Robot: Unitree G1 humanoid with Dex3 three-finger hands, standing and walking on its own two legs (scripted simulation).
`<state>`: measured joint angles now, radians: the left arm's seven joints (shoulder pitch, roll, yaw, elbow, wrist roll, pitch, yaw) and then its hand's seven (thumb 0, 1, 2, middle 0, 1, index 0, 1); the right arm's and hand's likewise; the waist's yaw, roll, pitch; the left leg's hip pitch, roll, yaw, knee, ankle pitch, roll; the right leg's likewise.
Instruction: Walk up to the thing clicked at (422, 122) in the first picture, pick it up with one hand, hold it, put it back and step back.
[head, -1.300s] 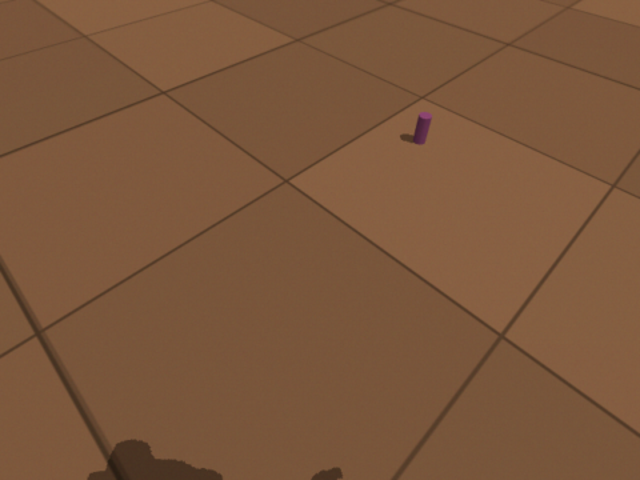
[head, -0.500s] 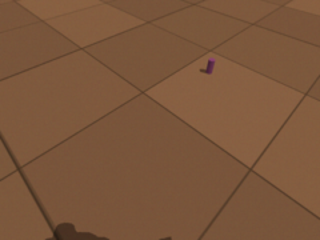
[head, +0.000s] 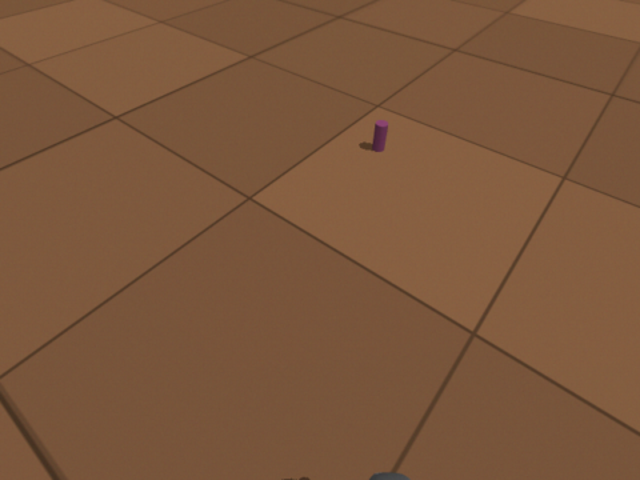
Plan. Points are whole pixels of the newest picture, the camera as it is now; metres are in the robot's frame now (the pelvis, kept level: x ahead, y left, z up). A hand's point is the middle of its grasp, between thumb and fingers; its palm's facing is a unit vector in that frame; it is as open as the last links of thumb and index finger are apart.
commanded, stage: walk up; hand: left
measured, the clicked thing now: (380, 136) +1.85 -0.40 -0.70
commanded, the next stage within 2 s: none
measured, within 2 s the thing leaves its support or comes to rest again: neither
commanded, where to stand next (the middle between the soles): +1.46 -0.48 m, yaw -19 degrees
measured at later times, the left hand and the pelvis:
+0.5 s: hand (227, 403) +0.26 +0.14 -0.14, palm faces -0.14 -0.93 -0.34, open 7.4 cm; pelvis +0.21 -0.13 +0.00, yaw -11 degrees
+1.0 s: hand (285, 200) +0.71 +0.06 -0.13, palm faces -0.36 -0.85 -0.38, open 7.4 cm; pelvis +0.51 -0.17 -0.01, yaw -18 degrees
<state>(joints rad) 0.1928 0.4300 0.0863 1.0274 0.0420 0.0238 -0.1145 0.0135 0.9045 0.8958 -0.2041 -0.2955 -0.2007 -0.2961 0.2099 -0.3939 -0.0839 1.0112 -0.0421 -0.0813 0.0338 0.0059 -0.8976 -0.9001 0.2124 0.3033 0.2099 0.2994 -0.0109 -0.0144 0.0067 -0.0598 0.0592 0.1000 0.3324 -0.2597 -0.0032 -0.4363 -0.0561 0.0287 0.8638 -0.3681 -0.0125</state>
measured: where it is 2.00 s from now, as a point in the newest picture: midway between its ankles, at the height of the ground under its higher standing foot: (395, 268)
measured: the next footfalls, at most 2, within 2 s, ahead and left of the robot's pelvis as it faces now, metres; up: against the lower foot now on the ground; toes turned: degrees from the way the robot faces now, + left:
right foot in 0.16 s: +0.19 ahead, -0.21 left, +0.00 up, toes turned -11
left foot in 0.66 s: +0.53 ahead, -0.03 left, +0.00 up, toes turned -8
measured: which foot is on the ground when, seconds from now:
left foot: down 0.00-0.18, up 0.20-0.64, down 0.66-1.00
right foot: up 0.00-0.14, down 0.16-0.68, up 0.70-1.00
